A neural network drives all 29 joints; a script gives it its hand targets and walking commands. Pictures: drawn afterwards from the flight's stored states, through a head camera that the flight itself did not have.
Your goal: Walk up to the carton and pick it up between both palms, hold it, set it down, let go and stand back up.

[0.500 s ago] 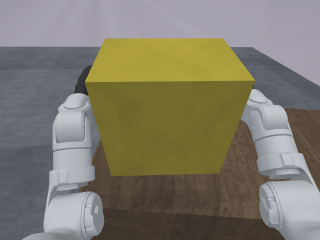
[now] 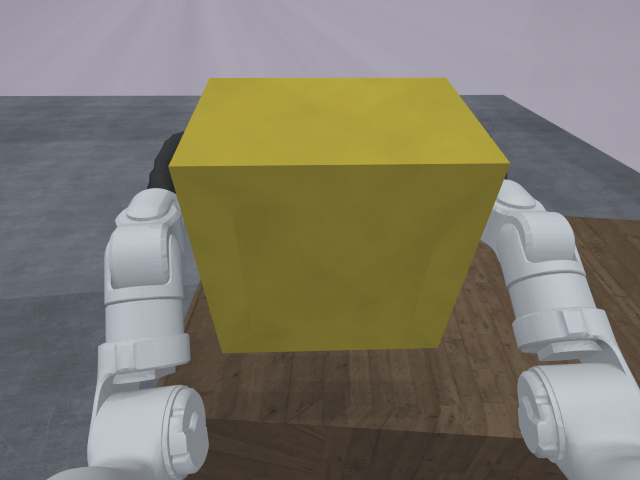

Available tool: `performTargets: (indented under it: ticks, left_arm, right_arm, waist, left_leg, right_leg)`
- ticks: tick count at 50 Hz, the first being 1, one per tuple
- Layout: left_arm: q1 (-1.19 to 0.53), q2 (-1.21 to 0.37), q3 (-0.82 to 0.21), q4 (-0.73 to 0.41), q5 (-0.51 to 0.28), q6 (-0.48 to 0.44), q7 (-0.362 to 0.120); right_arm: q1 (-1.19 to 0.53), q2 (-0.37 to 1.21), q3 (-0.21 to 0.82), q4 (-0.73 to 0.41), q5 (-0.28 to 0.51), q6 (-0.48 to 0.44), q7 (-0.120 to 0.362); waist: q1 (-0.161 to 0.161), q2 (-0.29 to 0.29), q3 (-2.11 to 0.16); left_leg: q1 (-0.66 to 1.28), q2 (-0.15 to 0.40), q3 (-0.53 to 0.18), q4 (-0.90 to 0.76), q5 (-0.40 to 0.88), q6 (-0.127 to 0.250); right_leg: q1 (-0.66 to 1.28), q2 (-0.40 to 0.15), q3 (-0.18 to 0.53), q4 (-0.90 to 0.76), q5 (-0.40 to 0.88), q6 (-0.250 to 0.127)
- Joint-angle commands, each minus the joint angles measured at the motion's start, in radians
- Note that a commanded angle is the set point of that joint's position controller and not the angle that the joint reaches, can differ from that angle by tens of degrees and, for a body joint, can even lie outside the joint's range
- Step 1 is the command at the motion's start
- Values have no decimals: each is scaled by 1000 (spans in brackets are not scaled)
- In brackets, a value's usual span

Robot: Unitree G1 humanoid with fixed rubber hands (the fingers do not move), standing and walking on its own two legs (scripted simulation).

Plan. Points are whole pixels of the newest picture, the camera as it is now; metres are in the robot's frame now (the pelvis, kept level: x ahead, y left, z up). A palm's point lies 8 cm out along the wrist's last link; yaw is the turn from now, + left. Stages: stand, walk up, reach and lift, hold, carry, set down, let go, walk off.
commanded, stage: hold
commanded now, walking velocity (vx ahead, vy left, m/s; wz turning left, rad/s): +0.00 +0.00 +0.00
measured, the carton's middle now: (329, 220) +0.36 -0.01 +0.21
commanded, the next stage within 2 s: none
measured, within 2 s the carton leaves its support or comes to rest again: neither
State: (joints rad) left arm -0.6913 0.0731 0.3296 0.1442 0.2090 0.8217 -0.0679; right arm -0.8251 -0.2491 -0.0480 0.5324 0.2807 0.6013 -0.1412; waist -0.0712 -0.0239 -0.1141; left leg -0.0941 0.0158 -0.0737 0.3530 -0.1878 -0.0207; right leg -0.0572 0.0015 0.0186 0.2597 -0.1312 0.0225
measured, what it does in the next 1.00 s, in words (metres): stands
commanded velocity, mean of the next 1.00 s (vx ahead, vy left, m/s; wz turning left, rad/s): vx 0.00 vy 0.00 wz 0.00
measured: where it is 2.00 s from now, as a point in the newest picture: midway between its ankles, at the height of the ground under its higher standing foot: outside the picture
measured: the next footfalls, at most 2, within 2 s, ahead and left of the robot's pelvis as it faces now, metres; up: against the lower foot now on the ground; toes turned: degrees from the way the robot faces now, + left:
none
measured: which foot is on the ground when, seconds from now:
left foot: down 0.00-1.00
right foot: down 0.00-1.00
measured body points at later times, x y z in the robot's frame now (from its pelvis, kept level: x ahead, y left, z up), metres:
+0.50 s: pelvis +0.00 +0.00 +0.00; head -0.07 +0.02 +0.44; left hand +0.37 +0.18 +0.24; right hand +0.38 -0.19 +0.26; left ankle +0.01 +0.13 -0.75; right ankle +0.01 -0.14 -0.75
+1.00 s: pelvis +0.00 +0.00 +0.00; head -0.07 +0.02 +0.44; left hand +0.37 +0.18 +0.24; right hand +0.38 -0.19 +0.26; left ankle +0.01 +0.13 -0.75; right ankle +0.01 -0.14 -0.75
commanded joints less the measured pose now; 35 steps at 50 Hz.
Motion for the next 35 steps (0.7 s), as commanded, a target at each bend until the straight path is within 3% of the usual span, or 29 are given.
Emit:
performTargets:
  ticks: [1, 4, 5, 12, 19, 35]
  left_arm:
    - [-671, -470, -431, -93, -180, -39, -153]
    - [-688, -474, -433, -88, -181, -40, -153]
    - [-674, -472, -424, -86, -175, -38, -153]
    - [-698, -487, -444, -83, -191, -46, -147]
    - [-694, -484, -435, -68, -182, -43, -151]
    - [-671, -470, -426, -90, -176, -42, -154]
  right_arm:
    - [-777, 585, 275, -308, 153, -52, 143]
    - [-783, 585, 270, -293, 151, -51, 145]
    - [-779, 586, 279, -292, 155, -51, 146]
    - [-791, 585, 267, -291, 156, -57, 148]
    - [-785, 578, 262, -262, 149, -56, 152]
    - [-775, 585, 278, -299, 157, -57, 142]
  waist:
    - [-3, 36, -302]
    - [-5, 41, -305]
    - [8, 38, -303]
    - [-10, 46, -320]
    - [-2, 53, -297]
    - [-5, 34, -311]
  left_leg:
    - [-31, -68, 64, -61, 211, -12]
    - [-32, -67, 66, -62, 200, -14]
    - [-33, -67, 67, -63, 210, -11]
    - [-26, -66, 63, -58, 212, -18]
    - [-36, -62, 63, -68, 190, -19]
    - [-17, -69, 67, -55, 231, -13]
  right_leg:
    - [175, 63, -12, 2, 185, -15]
    - [167, 65, -12, 1, 167, -19]
    - [175, 64, -12, 2, 175, -19]
    - [163, 66, -14, 2, 174, -19]
    - [159, 66, -11, -4, 144, -26]
    - [181, 63, -9, 0, 197, -16]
